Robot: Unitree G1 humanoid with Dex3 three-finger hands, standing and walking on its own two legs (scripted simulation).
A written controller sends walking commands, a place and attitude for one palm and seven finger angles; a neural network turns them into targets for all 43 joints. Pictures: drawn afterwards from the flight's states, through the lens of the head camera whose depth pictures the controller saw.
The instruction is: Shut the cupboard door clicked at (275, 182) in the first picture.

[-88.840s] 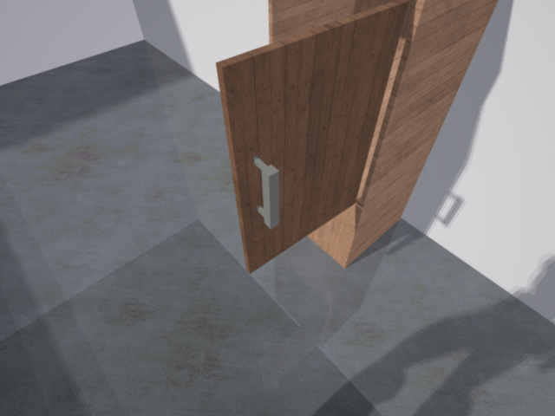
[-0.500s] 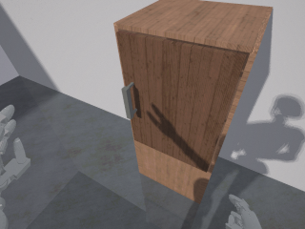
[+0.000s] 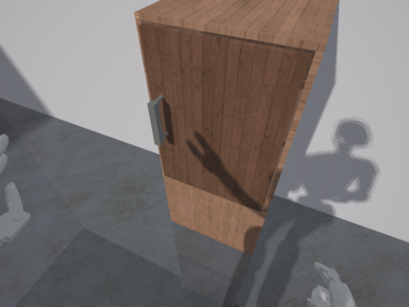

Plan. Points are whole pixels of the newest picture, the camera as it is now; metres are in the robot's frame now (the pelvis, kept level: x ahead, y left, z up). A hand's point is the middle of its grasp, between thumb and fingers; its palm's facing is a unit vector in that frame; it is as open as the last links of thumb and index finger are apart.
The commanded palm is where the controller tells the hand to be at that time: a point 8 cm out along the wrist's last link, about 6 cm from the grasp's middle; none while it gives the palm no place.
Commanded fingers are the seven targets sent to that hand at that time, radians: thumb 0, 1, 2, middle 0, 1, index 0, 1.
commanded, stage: step back with the hand held close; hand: left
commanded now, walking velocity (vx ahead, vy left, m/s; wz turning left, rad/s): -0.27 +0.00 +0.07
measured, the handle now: (159, 120) +0.65 +0.18 -0.01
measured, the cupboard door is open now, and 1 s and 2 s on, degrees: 0 0 0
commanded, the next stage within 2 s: stop stepping back and stand still in 1.38 s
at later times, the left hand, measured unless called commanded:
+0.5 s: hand (20, 232) +0.18 +0.26 +0.17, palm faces +0.45 -0.76 -0.47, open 7.4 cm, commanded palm +0.11 +0.30 +0.19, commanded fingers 0.00 0.90 0.90 -0.20 -0.30 -0.20 -0.30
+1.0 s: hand (33, 262) +0.14 +0.22 +0.18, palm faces +0.38 -0.82 -0.43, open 7.4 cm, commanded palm +0.07 +0.26 +0.19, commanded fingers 0.00 0.90 0.90 -0.20 -0.30 -0.20 -0.30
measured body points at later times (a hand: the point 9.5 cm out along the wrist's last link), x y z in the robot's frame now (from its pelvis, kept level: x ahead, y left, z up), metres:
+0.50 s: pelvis -0.03 +0.00 -0.01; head -0.03 +0.01 +0.44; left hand +0.15 +0.29 +0.20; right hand +0.12 -0.26 -0.08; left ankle +0.02 +0.03 -0.72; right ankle +0.07 -0.09 -0.72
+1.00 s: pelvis -0.07 -0.04 +0.01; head -0.05 -0.01 +0.46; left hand +0.11 +0.26 +0.20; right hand +0.12 -0.26 -0.06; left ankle +0.02 +0.03 -0.72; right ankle -0.13 -0.15 -0.72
